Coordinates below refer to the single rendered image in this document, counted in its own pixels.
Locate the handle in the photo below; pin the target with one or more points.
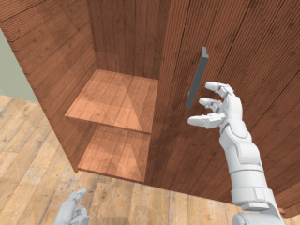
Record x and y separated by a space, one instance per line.
197 78

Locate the right robot forearm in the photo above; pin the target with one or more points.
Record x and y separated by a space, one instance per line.
249 187

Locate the wardrobe door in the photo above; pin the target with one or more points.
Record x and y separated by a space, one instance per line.
288 198
254 47

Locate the robot right upper arm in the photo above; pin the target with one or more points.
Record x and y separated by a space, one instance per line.
245 218

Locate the right robot hand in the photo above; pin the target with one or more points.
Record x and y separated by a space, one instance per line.
230 108

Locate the left robot hand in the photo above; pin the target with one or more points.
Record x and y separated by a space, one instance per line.
69 213

